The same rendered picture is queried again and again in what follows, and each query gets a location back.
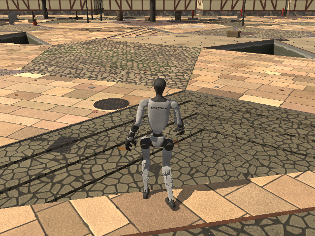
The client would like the left robot hand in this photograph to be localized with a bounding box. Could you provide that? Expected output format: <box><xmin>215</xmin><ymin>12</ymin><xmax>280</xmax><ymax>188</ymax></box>
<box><xmin>125</xmin><ymin>138</ymin><xmax>136</xmax><ymax>151</ymax></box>

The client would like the right robot hand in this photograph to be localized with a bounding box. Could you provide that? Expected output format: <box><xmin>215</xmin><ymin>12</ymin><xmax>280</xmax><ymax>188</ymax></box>
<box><xmin>173</xmin><ymin>127</ymin><xmax>185</xmax><ymax>135</ymax></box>

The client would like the left robot upper arm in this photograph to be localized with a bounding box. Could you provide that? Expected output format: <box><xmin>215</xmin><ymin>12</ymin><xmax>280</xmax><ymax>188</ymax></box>
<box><xmin>134</xmin><ymin>99</ymin><xmax>149</xmax><ymax>127</ymax></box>

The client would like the robot left forearm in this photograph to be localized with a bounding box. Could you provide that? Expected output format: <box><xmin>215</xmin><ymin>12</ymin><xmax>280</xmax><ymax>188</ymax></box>
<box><xmin>127</xmin><ymin>119</ymin><xmax>139</xmax><ymax>141</ymax></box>

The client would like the humanoid robot head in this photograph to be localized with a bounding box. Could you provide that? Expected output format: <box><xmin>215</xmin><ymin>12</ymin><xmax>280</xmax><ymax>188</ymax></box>
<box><xmin>151</xmin><ymin>78</ymin><xmax>167</xmax><ymax>102</ymax></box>

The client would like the robot right forearm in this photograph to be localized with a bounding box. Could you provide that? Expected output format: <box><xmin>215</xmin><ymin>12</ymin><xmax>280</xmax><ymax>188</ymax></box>
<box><xmin>178</xmin><ymin>119</ymin><xmax>185</xmax><ymax>131</ymax></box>

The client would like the right robot thigh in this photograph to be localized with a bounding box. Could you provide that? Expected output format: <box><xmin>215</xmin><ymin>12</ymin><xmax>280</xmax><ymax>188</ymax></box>
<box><xmin>162</xmin><ymin>138</ymin><xmax>174</xmax><ymax>175</ymax></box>

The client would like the right robot upper arm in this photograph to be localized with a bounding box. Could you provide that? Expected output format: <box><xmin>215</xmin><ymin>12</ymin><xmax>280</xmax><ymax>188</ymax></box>
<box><xmin>169</xmin><ymin>100</ymin><xmax>182</xmax><ymax>126</ymax></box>

